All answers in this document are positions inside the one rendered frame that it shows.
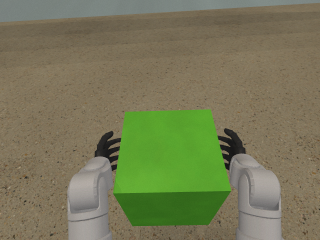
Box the robot right hand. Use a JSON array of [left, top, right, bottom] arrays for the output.
[[217, 128, 246, 170]]

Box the robot left forearm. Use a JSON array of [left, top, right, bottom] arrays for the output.
[[67, 156, 113, 240]]

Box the robot left hand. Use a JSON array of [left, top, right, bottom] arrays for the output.
[[94, 131, 121, 171]]

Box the robot right forearm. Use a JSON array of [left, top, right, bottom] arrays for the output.
[[229, 153, 285, 240]]

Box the carton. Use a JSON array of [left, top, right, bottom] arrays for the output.
[[113, 109, 231, 226]]

